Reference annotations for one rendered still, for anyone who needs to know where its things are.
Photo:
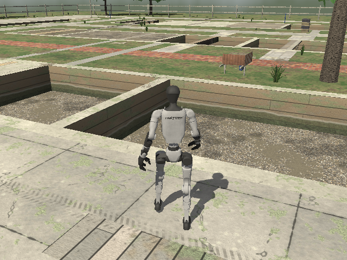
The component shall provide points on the robot left foot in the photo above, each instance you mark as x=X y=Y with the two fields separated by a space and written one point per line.
x=157 y=206

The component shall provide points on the left robot forearm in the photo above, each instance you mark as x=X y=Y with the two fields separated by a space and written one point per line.
x=146 y=146

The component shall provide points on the left robot hand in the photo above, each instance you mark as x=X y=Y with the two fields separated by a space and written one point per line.
x=141 y=164

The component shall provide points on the right robot forearm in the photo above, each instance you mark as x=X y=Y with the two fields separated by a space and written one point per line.
x=197 y=139

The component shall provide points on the robot right shin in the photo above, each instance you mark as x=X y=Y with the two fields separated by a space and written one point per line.
x=186 y=204

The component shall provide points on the robot left upper arm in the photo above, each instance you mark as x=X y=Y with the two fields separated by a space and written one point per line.
x=153 y=123

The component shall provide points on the robot right upper arm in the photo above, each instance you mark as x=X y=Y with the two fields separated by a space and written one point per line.
x=192 y=121

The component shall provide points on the right robot hand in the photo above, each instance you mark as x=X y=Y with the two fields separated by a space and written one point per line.
x=193 y=143

